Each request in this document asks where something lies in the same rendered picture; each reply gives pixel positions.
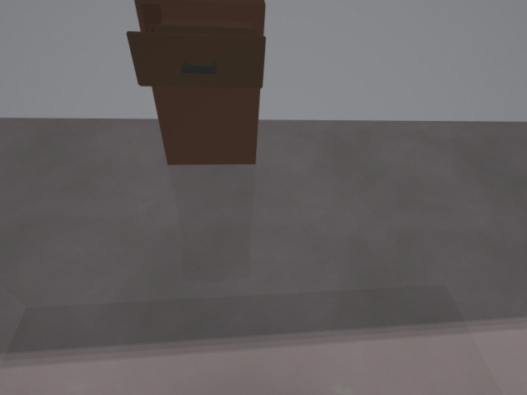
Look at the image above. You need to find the cabinet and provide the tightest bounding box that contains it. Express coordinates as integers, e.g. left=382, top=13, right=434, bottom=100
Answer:
left=134, top=0, right=265, bottom=165

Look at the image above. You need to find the drawer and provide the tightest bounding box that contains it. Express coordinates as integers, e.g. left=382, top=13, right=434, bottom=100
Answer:
left=127, top=25, right=266, bottom=88

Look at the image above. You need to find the handle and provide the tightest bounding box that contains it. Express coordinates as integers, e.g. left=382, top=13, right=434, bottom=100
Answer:
left=181, top=61, right=217, bottom=74

